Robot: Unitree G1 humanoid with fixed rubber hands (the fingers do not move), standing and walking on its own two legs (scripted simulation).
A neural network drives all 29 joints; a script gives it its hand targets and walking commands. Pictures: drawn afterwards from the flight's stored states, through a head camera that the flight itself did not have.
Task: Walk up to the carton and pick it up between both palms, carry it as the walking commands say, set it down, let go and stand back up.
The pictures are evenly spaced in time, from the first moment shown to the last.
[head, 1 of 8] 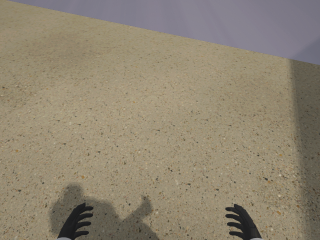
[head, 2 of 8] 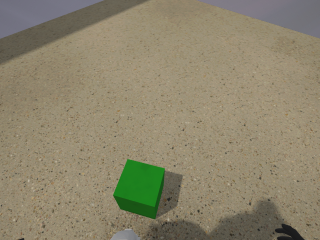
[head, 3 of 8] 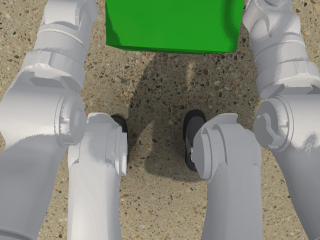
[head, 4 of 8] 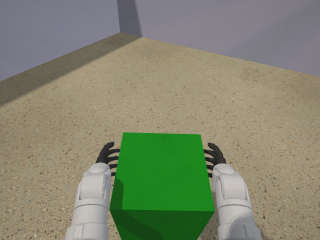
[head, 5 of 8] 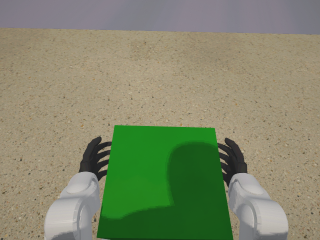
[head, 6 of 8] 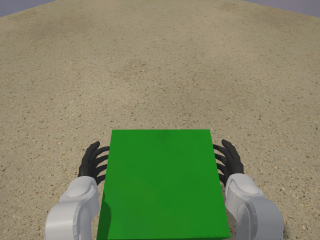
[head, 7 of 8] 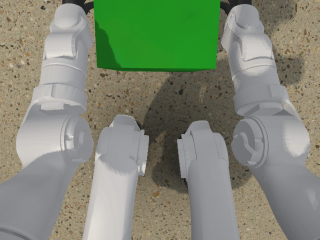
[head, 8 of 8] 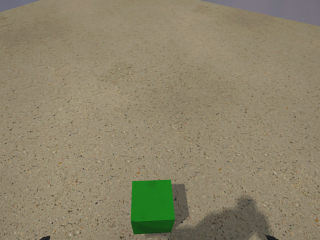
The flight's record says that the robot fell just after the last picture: no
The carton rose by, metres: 0.67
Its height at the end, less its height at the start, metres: +0.00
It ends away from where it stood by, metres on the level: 1.61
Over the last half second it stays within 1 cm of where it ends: yes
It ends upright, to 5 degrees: yes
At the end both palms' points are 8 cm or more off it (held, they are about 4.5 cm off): yes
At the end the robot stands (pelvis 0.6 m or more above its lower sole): yes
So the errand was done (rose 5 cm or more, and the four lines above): yes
